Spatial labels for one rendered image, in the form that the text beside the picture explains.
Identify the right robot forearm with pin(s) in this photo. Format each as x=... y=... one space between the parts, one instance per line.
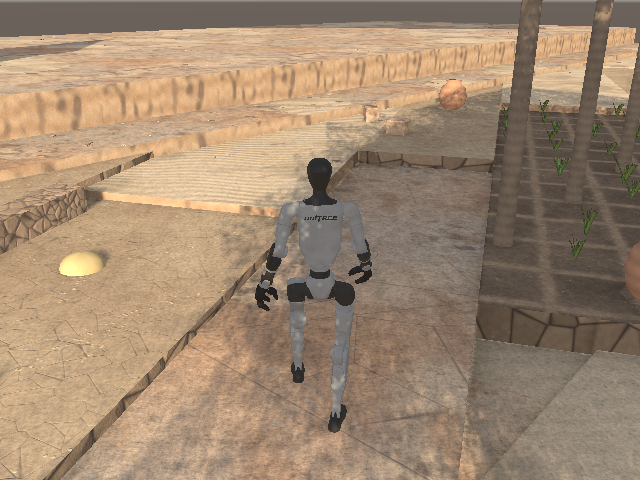
x=365 y=259

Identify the right robot hand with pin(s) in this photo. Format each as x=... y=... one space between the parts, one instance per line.
x=364 y=278

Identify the robot right upper arm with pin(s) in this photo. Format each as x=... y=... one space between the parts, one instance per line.
x=351 y=211

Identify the left robot thigh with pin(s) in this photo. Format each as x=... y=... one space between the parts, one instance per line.
x=297 y=292

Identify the left robot forearm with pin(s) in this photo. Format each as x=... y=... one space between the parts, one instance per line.
x=270 y=269

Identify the robot head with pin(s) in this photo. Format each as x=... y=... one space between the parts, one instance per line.
x=319 y=171

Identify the robot left upper arm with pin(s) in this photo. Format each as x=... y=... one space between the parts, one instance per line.
x=287 y=212

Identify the left robot hand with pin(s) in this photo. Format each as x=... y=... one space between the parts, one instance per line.
x=260 y=296

